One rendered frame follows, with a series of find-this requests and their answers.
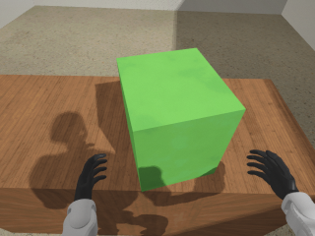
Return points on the robot right hand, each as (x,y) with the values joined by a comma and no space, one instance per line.
(275,172)

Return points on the right robot forearm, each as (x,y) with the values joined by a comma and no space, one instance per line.
(299,213)

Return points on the pedestal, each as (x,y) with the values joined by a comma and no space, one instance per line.
(50,126)

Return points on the carton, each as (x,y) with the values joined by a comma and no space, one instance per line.
(180,115)

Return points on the left robot forearm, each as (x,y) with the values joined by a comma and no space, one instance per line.
(81,219)

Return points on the robot left hand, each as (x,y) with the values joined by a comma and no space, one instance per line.
(87,179)

